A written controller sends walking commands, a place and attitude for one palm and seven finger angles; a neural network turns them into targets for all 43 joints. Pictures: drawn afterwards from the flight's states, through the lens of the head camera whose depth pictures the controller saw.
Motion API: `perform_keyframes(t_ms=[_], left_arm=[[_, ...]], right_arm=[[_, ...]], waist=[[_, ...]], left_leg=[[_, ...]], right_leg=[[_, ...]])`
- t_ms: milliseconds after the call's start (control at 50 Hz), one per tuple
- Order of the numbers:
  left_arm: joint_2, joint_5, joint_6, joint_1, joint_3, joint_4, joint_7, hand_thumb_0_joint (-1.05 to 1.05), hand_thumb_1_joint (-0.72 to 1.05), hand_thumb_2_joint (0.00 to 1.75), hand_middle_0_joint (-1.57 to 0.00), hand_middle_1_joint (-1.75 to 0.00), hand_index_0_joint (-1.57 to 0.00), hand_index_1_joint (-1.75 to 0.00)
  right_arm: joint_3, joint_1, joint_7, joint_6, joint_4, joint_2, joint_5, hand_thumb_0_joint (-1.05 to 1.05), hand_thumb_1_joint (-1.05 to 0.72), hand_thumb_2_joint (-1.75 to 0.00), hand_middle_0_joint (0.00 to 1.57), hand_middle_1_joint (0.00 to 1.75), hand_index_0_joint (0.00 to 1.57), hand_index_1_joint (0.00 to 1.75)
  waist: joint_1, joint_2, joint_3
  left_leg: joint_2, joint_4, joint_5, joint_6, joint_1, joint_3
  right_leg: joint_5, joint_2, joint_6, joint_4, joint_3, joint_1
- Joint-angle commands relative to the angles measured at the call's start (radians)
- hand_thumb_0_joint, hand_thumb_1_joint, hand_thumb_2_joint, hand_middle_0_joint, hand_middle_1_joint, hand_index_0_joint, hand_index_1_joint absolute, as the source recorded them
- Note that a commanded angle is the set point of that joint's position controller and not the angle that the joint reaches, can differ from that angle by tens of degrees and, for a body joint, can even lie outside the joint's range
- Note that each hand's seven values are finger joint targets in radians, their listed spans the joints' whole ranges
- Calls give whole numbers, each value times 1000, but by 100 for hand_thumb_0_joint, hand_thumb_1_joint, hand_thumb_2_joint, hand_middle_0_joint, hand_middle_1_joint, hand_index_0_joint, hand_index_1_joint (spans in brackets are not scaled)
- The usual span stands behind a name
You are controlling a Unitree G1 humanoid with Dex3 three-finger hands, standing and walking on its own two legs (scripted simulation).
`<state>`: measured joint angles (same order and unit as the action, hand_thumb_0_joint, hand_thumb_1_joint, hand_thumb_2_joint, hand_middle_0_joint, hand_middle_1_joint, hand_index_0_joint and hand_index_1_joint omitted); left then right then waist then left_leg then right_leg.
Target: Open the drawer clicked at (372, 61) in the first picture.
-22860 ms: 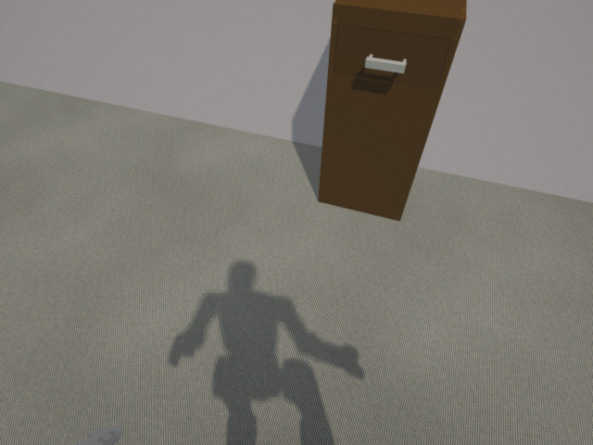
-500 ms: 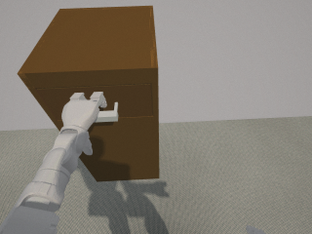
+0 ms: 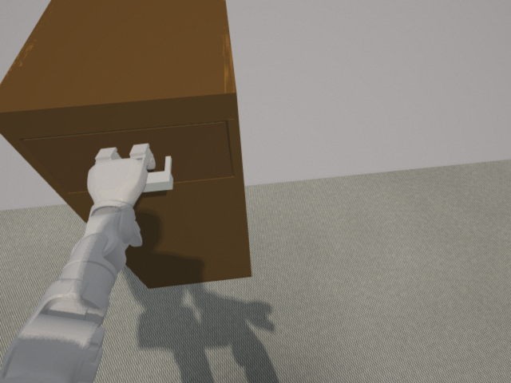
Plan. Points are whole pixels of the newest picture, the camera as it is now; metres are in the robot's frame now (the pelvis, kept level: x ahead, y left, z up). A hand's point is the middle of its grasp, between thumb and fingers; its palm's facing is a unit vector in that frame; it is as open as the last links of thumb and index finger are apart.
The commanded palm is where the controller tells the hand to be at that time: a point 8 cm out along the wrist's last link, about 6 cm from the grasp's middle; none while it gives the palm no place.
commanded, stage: lower the fingers behind the handle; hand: left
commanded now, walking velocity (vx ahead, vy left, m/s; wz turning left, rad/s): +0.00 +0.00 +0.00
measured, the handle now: (138, 173) +0.49 +0.23 +0.00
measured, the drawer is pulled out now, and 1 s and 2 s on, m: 0.00 0.00 0.00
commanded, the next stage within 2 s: close the thumb around the handle in 1.00 s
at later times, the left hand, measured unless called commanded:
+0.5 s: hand (129, 203) +0.42 +0.23 +0.01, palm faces +0.00 -0.02 -1.00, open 14.3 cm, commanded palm +0.38 +0.23 +0.04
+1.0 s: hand (131, 204) +0.42 +0.23 +0.00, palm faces -0.01 -0.03 -1.00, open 14.3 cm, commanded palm +0.39 +0.23 +0.04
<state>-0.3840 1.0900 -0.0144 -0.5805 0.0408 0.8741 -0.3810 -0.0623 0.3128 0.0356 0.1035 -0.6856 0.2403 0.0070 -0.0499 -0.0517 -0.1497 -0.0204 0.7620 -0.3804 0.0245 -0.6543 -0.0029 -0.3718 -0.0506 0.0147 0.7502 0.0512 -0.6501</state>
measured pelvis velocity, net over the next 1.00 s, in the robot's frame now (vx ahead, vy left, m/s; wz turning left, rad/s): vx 0.00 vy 0.01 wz -0.01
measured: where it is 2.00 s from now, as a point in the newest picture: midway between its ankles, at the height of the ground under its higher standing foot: outside the picture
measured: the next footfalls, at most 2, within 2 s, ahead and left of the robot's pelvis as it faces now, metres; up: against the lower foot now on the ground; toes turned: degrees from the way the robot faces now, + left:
none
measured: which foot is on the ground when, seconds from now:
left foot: down 0.00-1.00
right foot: down 0.00-1.00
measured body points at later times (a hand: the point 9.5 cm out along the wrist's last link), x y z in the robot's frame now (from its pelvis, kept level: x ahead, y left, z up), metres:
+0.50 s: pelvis +0.00 +0.00 -0.01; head +0.07 -0.01 +0.44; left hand +0.41 +0.23 +0.06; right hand +0.09 -0.27 -0.13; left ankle -0.01 +0.10 -0.71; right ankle -0.01 -0.11 -0.71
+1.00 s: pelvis +0.00 +0.01 -0.01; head +0.06 +0.01 +0.43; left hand +0.42 +0.23 +0.05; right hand +0.05 -0.26 -0.14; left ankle -0.01 +0.10 -0.71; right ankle -0.01 -0.11 -0.71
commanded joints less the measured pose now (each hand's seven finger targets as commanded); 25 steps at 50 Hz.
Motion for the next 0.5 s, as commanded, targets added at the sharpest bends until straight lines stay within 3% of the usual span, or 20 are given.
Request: perform_keyframes(t_ms=[0,40,60,120,260,380,440,480], left_arm=[[-233,-14,-42,-343,-55,-161,-41,0,-50,30,-30,-120,-30,-120],[-213,-19,-24,-387,-28,-217,-26,0,-50,30,-30,-120,-30,-120],[-187,-24,-24,-365,-11,-187,-22,0,-50,30,-30,-120,-30,-120],[-187,-27,-25,-340,-13,-120,-3,0,-50,30,-30,-120,-30,-120],[-160,-19,11,-256,-1,-119,12,0,-50,30,-30,-120,-30,-120],[-151,-13,15,-198,-8,-96,-2,0,-50,30,-30,-120,-30,-120],[-135,-4,11,-206,4,-122,-13,0,-50,30,-30,-120,-30,-120],[-120,-2,-3,-194,12,-102,-22,0,-50,30,-30,-120,-30,-120]], right_arm=[[-52,41,4,-35,94,144,5,0,-90,-90,20,30,20,30],[-58,43,11,-38,91,145,4,0,-90,-90,20,30,20,30],[-60,48,13,-37,80,142,5,0,-90,-90,20,30,20,30],[-53,50,15,-34,69,146,5,0,-90,-90,20,30,20,30],[-51,50,7,-30,90,140,2,0,-90,-90,20,30,20,30],[-52,45,-1,-28,100,141,1,0,-90,-90,20,30,20,30],[-55,47,-7,-26,102,140,0,0,-90,-90,20,30,20,30],[-55,47,-10,-23,99,138,-1,0,-90,-90,20,30,20,30]], waist=[[8,78,-381],[-12,48,-409],[-18,48,-384],[-20,71,-300],[4,38,-301],[6,88,-278],[7,54,-313],[2,71,-298]], left_leg=[[-11,-50,389,20,180,32],[-9,-44,406,24,221,25],[-9,-44,404,24,227,27],[-10,-50,370,23,182,21],[-9,-32,392,20,176,22],[-9,-15,360,20,130,24],[-6,-1,394,18,151,21],[-6,5,385,18,140,22]], right_leg=[[405,-3,21,-76,-48,236],[414,-3,20,-77,-43,226],[406,-4,20,-82,-47,211],[373,-3,22,-89,-53,181],[381,-5,29,-65,-55,158],[367,-5,27,-50,-58,138],[373,-6,30,-34,-59,117],[371,-9,28,-34,-61,107]])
